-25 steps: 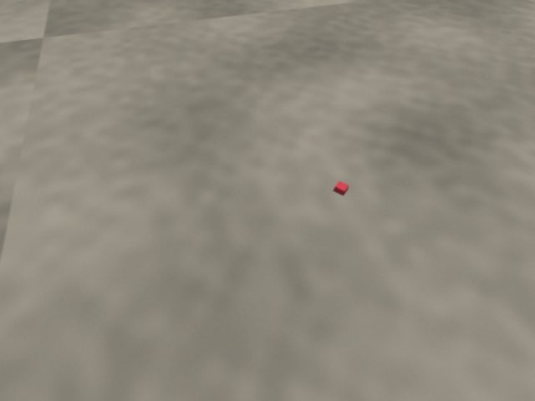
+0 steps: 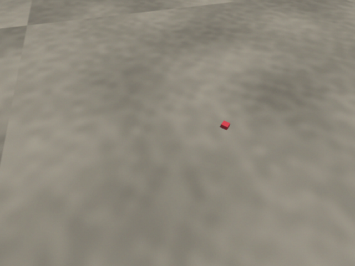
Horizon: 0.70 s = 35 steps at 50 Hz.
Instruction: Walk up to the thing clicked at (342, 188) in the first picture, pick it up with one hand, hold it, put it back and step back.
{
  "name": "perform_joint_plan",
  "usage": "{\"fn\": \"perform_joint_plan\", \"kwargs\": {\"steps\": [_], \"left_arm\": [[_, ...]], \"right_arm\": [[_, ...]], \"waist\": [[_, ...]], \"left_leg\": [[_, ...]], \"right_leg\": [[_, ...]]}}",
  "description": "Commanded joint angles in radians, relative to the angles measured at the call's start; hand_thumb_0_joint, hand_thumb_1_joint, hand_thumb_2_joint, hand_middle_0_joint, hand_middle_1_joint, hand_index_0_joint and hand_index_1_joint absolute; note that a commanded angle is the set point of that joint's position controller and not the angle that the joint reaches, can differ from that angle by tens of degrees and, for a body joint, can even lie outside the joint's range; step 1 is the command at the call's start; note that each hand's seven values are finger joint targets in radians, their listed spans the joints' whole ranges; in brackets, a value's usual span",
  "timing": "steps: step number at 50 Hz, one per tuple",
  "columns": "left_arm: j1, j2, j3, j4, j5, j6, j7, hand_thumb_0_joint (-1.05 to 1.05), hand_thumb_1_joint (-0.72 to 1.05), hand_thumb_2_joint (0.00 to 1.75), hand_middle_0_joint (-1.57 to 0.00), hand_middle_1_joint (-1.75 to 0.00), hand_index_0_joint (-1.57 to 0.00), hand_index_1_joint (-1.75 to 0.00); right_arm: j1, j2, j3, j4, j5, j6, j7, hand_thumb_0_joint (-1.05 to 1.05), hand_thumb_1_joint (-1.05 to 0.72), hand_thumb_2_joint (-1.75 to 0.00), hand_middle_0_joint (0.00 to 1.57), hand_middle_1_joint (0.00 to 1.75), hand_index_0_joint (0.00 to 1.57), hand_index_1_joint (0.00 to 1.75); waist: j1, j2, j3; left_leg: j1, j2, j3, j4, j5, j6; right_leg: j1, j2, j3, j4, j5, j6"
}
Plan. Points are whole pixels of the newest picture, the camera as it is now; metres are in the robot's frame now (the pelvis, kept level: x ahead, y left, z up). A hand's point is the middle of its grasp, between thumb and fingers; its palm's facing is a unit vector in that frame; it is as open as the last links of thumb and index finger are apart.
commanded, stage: stand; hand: left
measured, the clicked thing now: (225, 125) +1.21 -0.40 -0.77
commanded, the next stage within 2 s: walk up in 0.62 s
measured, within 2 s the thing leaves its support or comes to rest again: neither
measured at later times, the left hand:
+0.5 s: hand out of the picture +0.08 +0.25 -0.16, palm faces -0.03 -0.94 -0.34, open 7.4 cm
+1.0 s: hand (105, 248) +0.20 +0.19 -0.15, palm faces -0.18 -0.89 -0.42, open 7.4 cm
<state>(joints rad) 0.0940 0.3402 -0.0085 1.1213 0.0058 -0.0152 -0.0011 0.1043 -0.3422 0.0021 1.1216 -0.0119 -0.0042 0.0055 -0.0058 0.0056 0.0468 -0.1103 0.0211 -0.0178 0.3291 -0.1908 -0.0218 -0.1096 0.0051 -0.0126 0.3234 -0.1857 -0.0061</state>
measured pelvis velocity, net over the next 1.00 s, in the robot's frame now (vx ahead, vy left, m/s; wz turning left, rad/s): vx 0.07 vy -0.09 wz -0.22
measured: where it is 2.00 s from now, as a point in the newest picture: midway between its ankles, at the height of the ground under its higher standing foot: (220, 224)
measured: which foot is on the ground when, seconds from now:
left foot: down 0.00-0.94, up 0.96-1.00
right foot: down 0.00-0.66, up 0.68-0.90, down 0.92-1.00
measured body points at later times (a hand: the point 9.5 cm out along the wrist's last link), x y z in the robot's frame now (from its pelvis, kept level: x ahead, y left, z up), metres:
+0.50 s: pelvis +0.00 +0.00 +0.00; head +0.01 +0.00 +0.45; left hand +0.08 +0.30 -0.13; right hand +0.07 -0.30 -0.14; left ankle -0.01 +0.13 -0.75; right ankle -0.01 -0.11 -0.75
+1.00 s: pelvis +0.07 -0.09 -0.04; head +0.07 -0.12 +0.41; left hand +0.21 +0.24 -0.13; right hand +0.06 -0.45 -0.16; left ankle +0.00 +0.11 -0.72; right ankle +0.11 -0.24 -0.75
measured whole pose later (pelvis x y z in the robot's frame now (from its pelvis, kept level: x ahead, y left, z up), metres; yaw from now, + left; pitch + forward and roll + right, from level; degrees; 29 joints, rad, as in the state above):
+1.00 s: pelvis +0.07 -0.09 -0.04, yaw -12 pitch -4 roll +0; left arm 0.25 0.44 0.12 0.93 0.03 -0.02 -0.11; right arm 0.23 -0.49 -0.10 0.97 -0.04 -0.02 0.02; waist 0.01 0.06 0.06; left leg -0.15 0.18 0.05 0.90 -0.54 0.01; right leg -0.40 -0.05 -0.04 0.77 -0.29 0.01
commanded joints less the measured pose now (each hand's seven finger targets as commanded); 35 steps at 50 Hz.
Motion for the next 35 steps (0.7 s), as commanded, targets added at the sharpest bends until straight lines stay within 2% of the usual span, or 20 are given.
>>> {"fn": "perform_joint_plan", "kwargs": {"steps": [1, 5, 9, 16, 19, 22, 30, 31, 32, 33, 34, 35], "left_arm": [[-0.037, 0.216, 0.046, -0.057, 0.001, -0.024, 0.013, 0.0, 0.9, 0.9, -0.2, -0.3, -0.2, -0.3], [-0.035, 0.213, 0.045, -0.057, 0.0, -0.02, 0.013, 0.0, 0.9, 0.9, -0.2, -0.3, -0.2, -0.3], [-0.031, 0.215, 0.045, -0.058, 0.002, -0.02, 0.012, 0.0, 0.9, 0.9, -0.2, -0.3, -0.2, -0.3], [-0.027, 0.212, 0.044, -0.061, 0.002, -0.022, 0.012, 0.0, 0.9, 0.9, -0.2, -0.3, -0.2, -0.3], [-0.021, 0.218, 0.044, -0.058, 0.004, -0.022, 0.012, 0.0, 0.9, 0.9, -0.2, -0.3, -0.2, -0.3], [-0.025, 0.218, 0.043, -0.062, 0.002, -0.023, 0.012, 0.0, 0.9, 0.9, -0.2, -0.3, -0.2, -0.3], [-0.014, 0.219, 0.043, -0.055, 0.003, -0.019, 0.012, 0.0, 0.9, 0.9, -0.2, -0.3, -0.2, -0.3], [0.026, 0.32, 0.127, -0.166, 0.035, -0.004, -0.032, 0.0, 0.9, 0.9, -0.2, -0.3, -0.2, -0.3], [-0.046, 0.286, 0.121, -0.181, 0.039, 0.005, -0.05, 0.0, 0.9, 0.9, -0.2, -0.3, -0.2, -0.3], [-0.111, 0.252, 0.116, -0.216, 0.037, 0.014, -0.065, 0.0, 0.9, 0.9, -0.2, -0.3, -0.2, -0.3], [-0.139, 0.263, 0.123, -0.245, 0.048, 0.019, -0.072, 0.0, 0.9, 0.9, -0.2, -0.3, -0.2, -0.3], [-0.106, 0.271, 0.125, -0.258, 0.044, 0.017, -0.078, 0.0, 0.9, 0.9, -0.2, -0.3, -0.2, -0.3]], "right_arm": [[-0.039, -0.209, -0.041, -0.056, 0.004, -0.025, -0.016, 0.0, -0.9, -0.9, 0.2, 0.3, 0.2, 0.3], [-0.039, -0.211, -0.04, -0.055, 0.003, -0.026, -0.017, 0.0, -0.9, -0.9, 0.2, 0.3, 0.2, 0.3], [-0.032, -0.211, -0.04, -0.053, 0.002, -0.027, -0.016, 0.0, -0.9, -0.9, 0.2, 0.3, 0.2, 0.3], [-0.035, -0.218, -0.043, -0.055, 0.002, -0.028, -0.016, 0.0, -0.9, -0.9, 0.2, 0.3, 0.2, 0.3], [-0.026, -0.209, -0.042, -0.054, 0.003, -0.026, -0.015, 0.0, -0.9, -0.9, 0.2, 0.3, 0.2, 0.3], [-0.025, -0.213, -0.041, -0.056, 0.003, -0.028, -0.015, 0.0, -0.9, -0.9, 0.2, 0.3, 0.2, 0.3], [-0.03, -0.207, -0.04, -0.05, 0.004, -0.025, -0.015, 0.0, -0.9, -0.9, 0.2, 0.3, 0.2, 0.3], [0.051, -0.343, -0.124, -0.135, -0.021, -0.054, -0.01, 0.0, -0.9, -0.9, 0.2, 0.3, 0.2, 0.3], [0.127, -0.361, -0.142, -0.106, -0.025, -0.063, -0.01, 0.0, -0.9, -0.9, 0.2, 0.3, 0.2, 0.3], [0.165, -0.396, -0.163, -0.106, -0.029, -0.07, -0.014, 0.0, -0.9, -0.9, 0.2, 0.3, 0.2, 0.3], [0.142, -0.407, -0.169, -0.136, -0.02, -0.075, -0.017, 0.0, -0.9, -0.9, 0.2, 0.3, 0.2, 0.3], [0.107, -0.407, -0.168, -0.165, -0.02, -0.081, -0.018, 0.0, -0.9, -0.9, 0.2, 0.3, 0.2, 0.3]], "waist": [[0.006, -0.007, -0.096], [0.007, 0.013, -0.061], [0.006, 0.003, -0.064], [0.009, 0.009, -0.087], [0.004, -0.016, -0.078], [0.005, -0.003, -0.097], [0.009, -0.011, -0.057], [-0.031, -0.048, -0.124], [-0.08, 0.025, -0.069], [-0.114, 0.168, -0.013], [-0.11, 0.126, 0.033], [-0.079, 0.072, 0.043]], "left_leg": [[0.018, 0.108, -0.071, -0.039, 0.182, 0.042], [-0.002, 0.102, -0.071, -0.055, 0.131, 0.041], [0.012, 0.105, -0.073, -0.06, 0.118, 0.041], [0.017, 0.109, -0.075, -0.052, 0.154, 0.043], [0.024, 0.108, -0.076, -0.053, 0.148, 0.041], [0.025, 0.109, -0.073, -0.047, 0.184, 0.042], [0.01, 0.105, -0.078, -0.066, 0.128, 0.038], [0.184, 0.101, -0.053, 0.051, -0.261, 0.107], [0.298, 0.172, -0.123, 0.004, -0.416, 0.153], [0.32, 0.329, -0.278, -0.138, -0.506, 0.219], [0.205, 0.456, -0.348, -0.197, -0.463, 0.269], [0.131, 0.482, -0.358, -0.211, -0.423, 0.278]], "right_leg": [[0.04, -0.138, 0.093, -0.044, 0.194, -0.022], [0.017, -0.133, 0.095, -0.056, 0.14, -0.019], [0.0, -0.132, 0.095, -0.06, 0.113, -0.02], [0.026, -0.139, 0.097, -0.049, 0.159, -0.022], [0.005, -0.135, 0.093, -0.055, 0.144, -0.021], [0.034, -0.14, 0.095, -0.044, 0.192, -0.021], [0.004, -0.133, 0.092, -0.058, 0.122, -0.021], [-0.178, -0.061, 0.147, 0.058, -0.246, -0.059], [-0.434, -0.045, 0.101, 0.163, -0.351, -0.048], [-0.593, -0.023, 0.024, 0.415, -0.275, -0.021], [-0.628, -0.081, 0.089, 0.566, -0.274, -0.004], [-0.597, -0.114, 0.127, 0.606, -0.255, -0.004]]}}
